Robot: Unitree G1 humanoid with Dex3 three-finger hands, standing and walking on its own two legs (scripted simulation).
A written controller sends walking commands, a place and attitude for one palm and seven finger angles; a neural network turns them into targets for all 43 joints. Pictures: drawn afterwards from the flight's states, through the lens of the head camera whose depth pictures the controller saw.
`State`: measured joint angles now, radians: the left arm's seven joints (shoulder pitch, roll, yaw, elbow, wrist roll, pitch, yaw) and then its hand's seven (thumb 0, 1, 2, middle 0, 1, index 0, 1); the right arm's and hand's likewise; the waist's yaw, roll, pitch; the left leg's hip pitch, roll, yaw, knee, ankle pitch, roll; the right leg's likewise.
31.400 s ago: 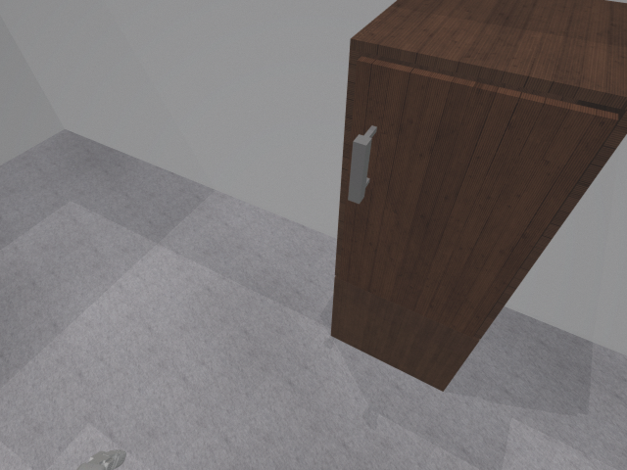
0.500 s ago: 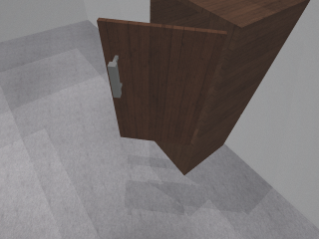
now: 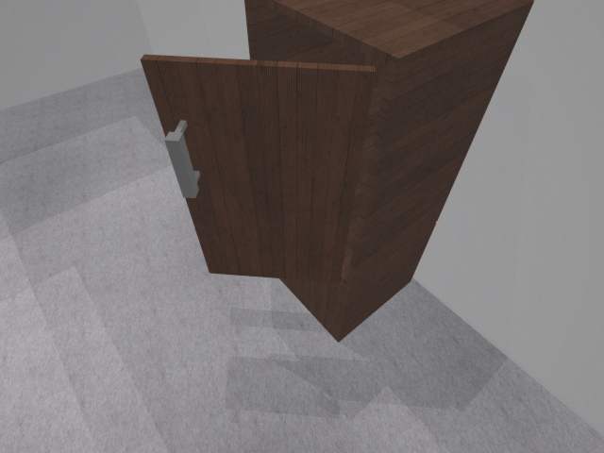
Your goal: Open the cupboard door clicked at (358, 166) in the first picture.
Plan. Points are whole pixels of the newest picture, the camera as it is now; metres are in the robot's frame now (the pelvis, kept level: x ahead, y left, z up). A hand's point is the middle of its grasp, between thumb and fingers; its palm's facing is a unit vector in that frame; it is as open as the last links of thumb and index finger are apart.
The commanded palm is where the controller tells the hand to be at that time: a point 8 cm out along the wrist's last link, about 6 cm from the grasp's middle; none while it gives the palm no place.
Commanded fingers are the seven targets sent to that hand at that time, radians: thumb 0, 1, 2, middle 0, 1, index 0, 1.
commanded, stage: come to a stop and stand still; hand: left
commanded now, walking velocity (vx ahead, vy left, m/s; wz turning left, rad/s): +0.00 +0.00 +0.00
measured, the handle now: (186, 159) +0.58 +0.23 +0.05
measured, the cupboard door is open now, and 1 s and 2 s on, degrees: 46 46 46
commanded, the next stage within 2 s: look again from close up in 0.58 s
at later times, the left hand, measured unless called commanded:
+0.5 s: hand out of the picture +0.02 +0.16 -0.18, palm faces +0.05 -0.99 -0.16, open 7.4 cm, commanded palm none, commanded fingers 0.00 0.90 0.90 -0.20 -0.30 -0.20 -0.30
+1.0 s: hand out of the picture +0.04 +0.22 -0.18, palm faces +0.01 -0.97 -0.24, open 7.4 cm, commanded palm none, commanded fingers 0.00 0.90 0.90 -0.20 -0.30 -0.20 -0.30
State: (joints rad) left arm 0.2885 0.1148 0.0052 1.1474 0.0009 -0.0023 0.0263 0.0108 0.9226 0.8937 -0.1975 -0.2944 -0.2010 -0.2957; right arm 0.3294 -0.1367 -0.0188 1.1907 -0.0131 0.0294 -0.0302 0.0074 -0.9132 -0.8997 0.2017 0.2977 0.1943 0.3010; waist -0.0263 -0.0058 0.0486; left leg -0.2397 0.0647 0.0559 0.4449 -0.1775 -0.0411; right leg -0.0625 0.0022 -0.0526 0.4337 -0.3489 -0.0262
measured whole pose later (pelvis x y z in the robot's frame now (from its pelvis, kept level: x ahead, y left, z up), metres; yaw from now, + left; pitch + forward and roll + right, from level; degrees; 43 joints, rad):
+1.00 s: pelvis +0.01 +0.03 -0.01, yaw -1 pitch -1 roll +0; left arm 0.29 0.18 0.01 0.99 0.02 -0.02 0.05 0.00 0.91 0.89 -0.20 -0.29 -0.20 -0.30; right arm 0.25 -0.17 -0.01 1.01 -0.01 0.00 -0.03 0.01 -0.91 -0.90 0.20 0.30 0.20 0.30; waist 0.00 -0.01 0.04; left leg -0.30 0.05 0.09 0.62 -0.29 0.01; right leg -0.12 -0.04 -0.03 0.57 -0.43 0.02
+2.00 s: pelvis +0.01 +0.04 +0.00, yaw -2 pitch -1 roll +0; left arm 0.31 0.15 -0.01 1.08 0.01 -0.02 0.04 0.01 0.93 0.89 -0.20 -0.29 -0.20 -0.30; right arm 0.29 -0.13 0.01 1.13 -0.01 -0.01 -0.03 0.02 -0.93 -0.90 0.20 0.30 0.20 0.30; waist 0.00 -0.02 0.02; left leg -0.22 0.02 0.11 0.44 -0.20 0.02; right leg -0.15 -0.01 -0.06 0.45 -0.28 -0.01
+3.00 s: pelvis -0.03 +0.08 +0.00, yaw -1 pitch -3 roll -1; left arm 0.39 0.14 -0.01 1.10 0.02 0.00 0.04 0.00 0.91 0.89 -0.20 -0.29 -0.20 -0.30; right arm 0.31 -0.14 -0.01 1.13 0.00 0.01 -0.01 0.01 -0.91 -0.90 0.20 0.30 0.20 0.30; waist 0.00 -0.02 0.02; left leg -0.23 -0.02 0.12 0.40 -0.13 0.07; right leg -0.15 -0.05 -0.06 0.41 -0.21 0.03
